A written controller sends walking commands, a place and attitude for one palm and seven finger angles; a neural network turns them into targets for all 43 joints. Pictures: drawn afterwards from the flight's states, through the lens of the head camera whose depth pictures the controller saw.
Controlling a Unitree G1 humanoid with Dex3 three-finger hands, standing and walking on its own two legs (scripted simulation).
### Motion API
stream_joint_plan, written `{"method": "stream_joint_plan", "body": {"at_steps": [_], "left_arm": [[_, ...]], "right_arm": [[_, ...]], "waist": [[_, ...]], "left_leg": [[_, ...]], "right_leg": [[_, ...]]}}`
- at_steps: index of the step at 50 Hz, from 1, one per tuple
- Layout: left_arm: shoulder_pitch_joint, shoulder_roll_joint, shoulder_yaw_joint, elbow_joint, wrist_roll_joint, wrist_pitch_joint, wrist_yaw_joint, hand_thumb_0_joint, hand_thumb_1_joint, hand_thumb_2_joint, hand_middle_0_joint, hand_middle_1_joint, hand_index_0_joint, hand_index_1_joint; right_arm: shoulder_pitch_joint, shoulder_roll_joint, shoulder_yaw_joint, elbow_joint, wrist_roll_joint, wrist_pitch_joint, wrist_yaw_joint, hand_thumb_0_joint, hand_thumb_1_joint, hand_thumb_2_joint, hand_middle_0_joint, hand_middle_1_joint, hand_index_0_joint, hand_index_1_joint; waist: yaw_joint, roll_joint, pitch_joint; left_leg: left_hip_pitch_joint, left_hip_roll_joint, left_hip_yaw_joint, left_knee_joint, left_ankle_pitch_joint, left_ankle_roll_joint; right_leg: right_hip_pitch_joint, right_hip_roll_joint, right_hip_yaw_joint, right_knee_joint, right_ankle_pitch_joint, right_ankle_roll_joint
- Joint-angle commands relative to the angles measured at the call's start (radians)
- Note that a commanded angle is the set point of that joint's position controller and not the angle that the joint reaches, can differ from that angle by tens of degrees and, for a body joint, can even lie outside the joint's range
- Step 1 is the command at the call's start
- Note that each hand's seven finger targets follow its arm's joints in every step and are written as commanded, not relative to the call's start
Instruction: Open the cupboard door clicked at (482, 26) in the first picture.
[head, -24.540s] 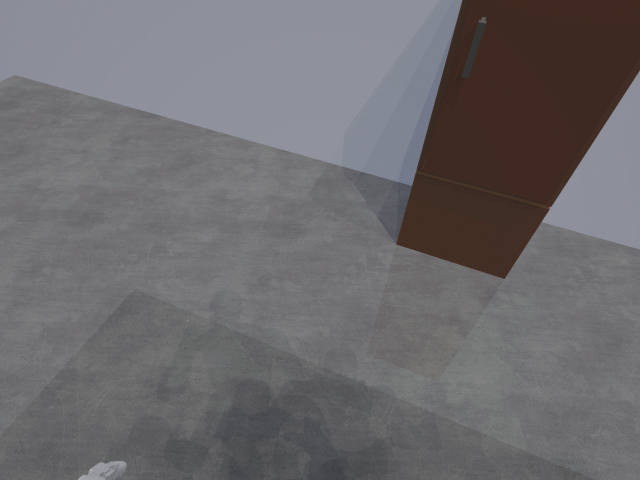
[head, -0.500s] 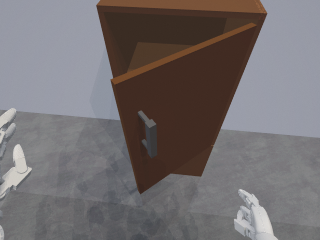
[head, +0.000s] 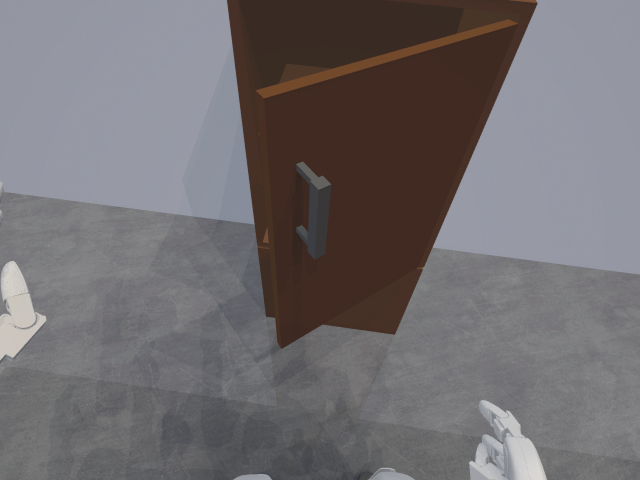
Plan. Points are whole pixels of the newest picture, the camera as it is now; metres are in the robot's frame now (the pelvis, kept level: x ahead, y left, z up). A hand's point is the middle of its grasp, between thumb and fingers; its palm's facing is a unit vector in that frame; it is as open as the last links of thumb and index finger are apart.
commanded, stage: step back with the hand held close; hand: left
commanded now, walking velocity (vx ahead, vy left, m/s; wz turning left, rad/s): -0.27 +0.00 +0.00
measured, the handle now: (310, 212) +0.43 +0.05 +0.10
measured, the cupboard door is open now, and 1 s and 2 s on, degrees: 42 42 42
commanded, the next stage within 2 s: stop stepping back and stand still in 0.74 s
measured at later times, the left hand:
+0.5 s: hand (5, 389) +0.15 +0.24 +0.19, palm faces +0.50 -0.67 -0.55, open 7.4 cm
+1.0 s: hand out of the picture +0.05 +0.21 +0.20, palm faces +0.47 -0.71 -0.52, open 7.4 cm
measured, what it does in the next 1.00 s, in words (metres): walks backwards: left foot, then right foot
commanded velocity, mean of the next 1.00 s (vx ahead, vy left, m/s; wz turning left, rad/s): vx -0.28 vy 0.00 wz -0.08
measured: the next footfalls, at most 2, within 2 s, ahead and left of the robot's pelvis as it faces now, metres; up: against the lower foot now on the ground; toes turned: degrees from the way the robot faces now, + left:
left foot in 0.74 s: -0.08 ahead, +0.12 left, +0.00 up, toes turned +7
right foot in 1.00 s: -0.09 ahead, -0.14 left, +0.00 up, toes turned -1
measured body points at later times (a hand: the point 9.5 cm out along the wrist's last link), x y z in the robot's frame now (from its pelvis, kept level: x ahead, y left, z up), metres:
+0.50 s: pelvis -0.04 -0.03 -0.02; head -0.02 -0.02 +0.43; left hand +0.12 +0.28 +0.21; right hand +0.14 -0.26 -0.09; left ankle +0.04 +0.11 -0.72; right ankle +0.06 -0.15 -0.72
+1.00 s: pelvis -0.13 -0.06 +0.01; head -0.12 -0.06 +0.46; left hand +0.02 +0.24 +0.23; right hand +0.05 -0.26 -0.07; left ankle -0.12 +0.11 -0.72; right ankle -0.13 -0.14 -0.72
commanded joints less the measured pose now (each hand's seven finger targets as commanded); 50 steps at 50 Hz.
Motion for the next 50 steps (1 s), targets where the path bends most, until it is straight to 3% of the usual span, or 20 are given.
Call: {"method": "stream_joint_plan", "body": {"at_steps": [1,7,12,16,19,21,23,25,26,27,28,32,35,37,39,42,45,48,49,50], "left_arm": [[-0.03,0.204,0.157,-0.221,-0.005,-0.083,0.028,0.0,0.9,0.9,-0.2,-0.3,-0.2,-0.3],[-0.051,0.193,0.17,-0.181,0.009,-0.103,0.017,0.0,0.9,0.9,-0.2,-0.3,-0.2,-0.3],[-0.103,0.2,0.145,-0.191,-0.01,-0.099,0.01,0.0,0.9,0.9,-0.2,-0.3,-0.2,-0.3],[-0.058,0.205,0.163,-0.229,-0.017,-0.105,0.015,0.0,0.9,0.9,-0.2,-0.3,-0.2,-0.3],[-0.015,0.21,0.21,-0.27,-0.006,-0.119,0.022,0.0,0.9,0.9,-0.2,-0.3,-0.2,-0.3],[-0.006,0.222,0.235,-0.293,-0.008,-0.123,0.021,0.0,0.9,0.9,-0.2,-0.3,-0.2,-0.3],[0.041,0.239,0.262,-0.228,-0.005,-0.132,0.014,0.0,0.9,0.9,-0.2,-0.3,-0.2,-0.3],[0.002,0.211,0.222,-0.212,-0.007,-0.127,0.004,0.0,0.9,0.9,-0.2,-0.3,-0.2,-0.3],[-0.014,0.234,0.199,-0.199,-0.021,-0.113,0.003,0.0,0.9,0.9,-0.2,-0.3,-0.2,-0.3],[-0.039,0.238,0.172,-0.19,-0.031,-0.094,0.005,0.0,0.9,0.9,-0.2,-0.3,-0.2,-0.3],[-0.096,0.246,0.158,-0.225,-0.023,-0.083,0.009,0.0,0.9,0.9,-0.2,-0.3,-0.2,-0.3],[-0.008,0.223,0.159,-0.217,-0.03,-0.069,0.014,0.0,0.9,0.9,-0.2,-0.3,-0.2,-0.3],[0.018,0.203,0.137,-0.259,-0.044,-0.081,0.014,0.0,0.9,0.9,-0.2,-0.3,-0.2,-0.3],[-0.018,0.221,0.177,-0.357,-0.026,-0.111,0.024,0.0,0.9,0.9,-0.2,-0.3,-0.2,-0.3],[0.06,0.227,0.201,-0.307,-0.055,-0.122,0.023,0.0,0.9,0.9,-0.2,-0.3,-0.2,-0.3],[0.05,0.191,0.15,-0.37,-0.061,-0.088,0.009,0.0,0.9,0.9,-0.2,-0.3,-0.2,-0.3],[0.054,0.147,0.086,-0.281,-0.048,-0.046,0.009,0.0,0.9,0.9,-0.2,-0.3,-0.2,-0.3],[0.008,0.183,0.107,-0.158,-0.038,-0.013,0.021,0.0,0.9,0.9,-0.2,-0.3,-0.2,-0.3],[-0.023,0.191,0.095,-0.122,-0.035,-0.012,0.021,0.0,0.9,0.9,-0.2,-0.3,-0.2,-0.3],[-0.032,0.244,0.124,-0.1,-0.036,-0.008,0.023,0.0,0.9,0.9,-0.2,-0.3,-0.2,-0.3]], "right_arm": [[-0.084,-0.146,-0.06,-0.164,0.005,-0.069,-0.016,0.0,-0.9,-0.9,0.2,0.3,0.2,0.3],[-0.081,-0.154,-0.072,-0.155,0.008,-0.083,-0.006,0.0,-0.9,-0.9,0.2,0.3,0.2,0.3],[-0.08,-0.145,-0.074,-0.128,0.005,-0.087,0.002,0.0,-0.9,-0.9,0.2,0.3,0.2,0.3],[-0.093,-0.146,-0.076,-0.132,0.005,-0.082,0.0,0.0,-0.9,-0.9,0.2,0.3,0.2,0.3],[-0.098,-0.149,-0.086,-0.142,0.002,-0.091,-0.006,0.0,-0.9,-0.9,0.2,0.3,0.2,0.3],[-0.105,-0.143,-0.096,-0.144,0.001,-0.103,-0.003,0.0,-0.9,-0.9,0.2,0.3,0.2,0.3],[-0.105,-0.148,-0.114,-0.145,0.015,-0.116,0.001,0.0,-0.9,-0.9,0.2,0.3,0.2,0.3],[-0.087,-0.125,-0.104,-0.141,0.012,-0.115,0.006,0.0,-0.9,-0.9,0.2,0.3,0.2,0.3],[-0.082,-0.102,-0.098,-0.117,0.008,-0.112,0.015,0.0,-0.9,-0.9,0.2,0.3,0.2,0.3],[-0.107,-0.085,-0.095,-0.081,0.002,-0.1,0.025,0.0,-0.9,-0.9,0.2,0.3,0.2,0.3],[-0.14,-0.086,-0.094,-0.069,-0.004,-0.092,0.029,0.0,-0.9,-0.9,0.2,0.3,0.2,0.3],[-0.141,-0.069,-0.067,-0.094,-0.003,-0.065,0.017,0.0,-0.9,-0.9,0.2,0.3,0.2,0.3],[-0.115,-0.095,-0.06,-0.076,-0.001,-0.059,0.002,0.0,-0.9,-0.9,0.2,0.3,0.2,0.3],[-0.108,-0.136,-0.093,-0.107,-0.015,-0.086,-0.007,0.0,-0.9,-0.9,0.2,0.3,0.2,0.3],[-0.115,-0.124,-0.122,-0.092,-0.002,-0.123,-0.004,0.0,-0.9,-0.9,0.2,0.3,0.2,0.3],[-0.08,-0.111,-0.112,-0.061,0.002,-0.142,0.021,0.0,-0.9,-0.9,0.2,0.3,0.2,0.3],[-0.075,-0.112,-0.088,-0.071,0.013,-0.144,0.036,0.0,-0.9,-0.9,0.2,0.3,0.2,0.3],[-0.082,-0.125,-0.07,-0.078,0.013,-0.123,0.02,0.0,-0.9,-0.9,0.2,0.3,0.2,0.3],[-0.085,-0.112,-0.062,-0.076,0.016,-0.112,0.018,0.0,-0.9,-0.9,0.2,0.3,0.2,0.3],[-0.1,-0.095,-0.054,-0.086,0.015,-0.099,0.018,0.0,-0.9,-0.9,0.2,0.3,0.2,0.3]], "waist": [[0.002,0.123,-0.114],[-0.003,0.075,-0.057],[-0.01,-0.043,-0.076],[-0.007,0.041,-0.134],[0.003,0.2,-0.196],[0.007,0.208,-0.216],[0.007,0.178,-0.167],[-0.007,-0.012,-0.086],[-0.013,-0.165,-0.08],[0.008,-0.249,-0.132],[0.01,-0.237,-0.155],[0.008,-0.182,-0.191],[-0.018,0.074,-0.184],[-0.009,0.431,-0.214],[0.02,0.237,-0.259],[-0.009,0.279,-0.245],[-0.017,0.291,-0.176],[-0.011,0.158,-0.09],[-0.024,0.019,-0.068],[-0.026,-0.177,-0.076]], "left_leg": [[-0.354,0.101,-0.14,-0.32,-0.344,0.05],[-0.504,0.104,-0.132,-0.276,-0.46,0.066],[-0.264,0.041,-0.088,-0.139,-0.335,0.023],[-0.301,0.082,-0.134,-0.229,-0.357,0.047],[-0.476,0.199,-0.226,-0.361,-0.383,0.107],[-0.479,0.255,-0.222,-0.358,-0.236,0.122],[-0.523,0.27,-0.186,-0.329,-0.373,0.12],[-0.443,0.111,-0.081,-0.086,-0.389,0.042],[-0.241,-0.001,-0.018,0.143,-0.249,-0.038],[-0.103,-0.022,-0.019,0.392,-0.199,-0.066],[-0.073,-0.013,-0.052,0.536,-0.217,-0.066],[0.043,0.002,0.009,0.228,-0.184,-0.062],[0.103,-0.004,0.027,-0.297,-0.026,-0.057],[-0.007,0.403,-0.338,-0.417,0.303,0.1],[0.125,0.434,-0.242,-0.338,0.579,0.142],[0.341,0.331,-0.068,-0.22,0.954,0.084],[0.259,0.302,-0.023,-0.257,0.658,0.037],[0.039,0.241,0.011,-0.244,0.078,0.014],[0.016,0.158,0.048,-0.148,-0.085,-0.017],[-0.035,0.048,0.058,0.054,-0.155,-0.047]], "right_leg": [[0.365,0.004,0.087,0.05,-0.1,-0.02],[0.392,0.011,0.165,0.097,-0.079,-0.026],[0.142,-0.063,0.244,-0.086,-0.207,-0.057],[0.208,-0.026,0.191,0.03,-0.174,-0.036],[0.418,0.061,0.093,0.334,0.018,-0.003],[0.448,0.089,0.07,0.426,0.022,0.008],[0.436,0.093,0.11,0.379,-0.094,-0.005],[0.244,-0.029,0.345,0.088,-0.013,-0.072],[0.019,-0.193,0.568,-0.174,0.017,-0.147],[-0.055,-0.307,0.631,-0.315,0.036,-0.214],[-0.069,-0.334,0.641,-0.336,0.074,-0.254],[0.032,-0.179,0.333,-0.196,0.242,-0.166],[0.096,-0.079,0.233,-0.057,0.173,-0.071],[0.057,0.086,0.064,0.367,-0.279,0.021],[-0.067,0.118,0.086,0.561,-0.369,0.004],[-0.116,0.085,0.013,0.427,-0.312,0.007],[0.025,0.068,-0.032,0.191,-0.25,0.004],[0.23,0.049,-0.036,-0.099,-0.141,0.0],[0.216,-0.018,0.076,-0.218,-0.105,-0.028],[0.149,-0.189,0.369,-0.339,-0.119,-0.11]]}}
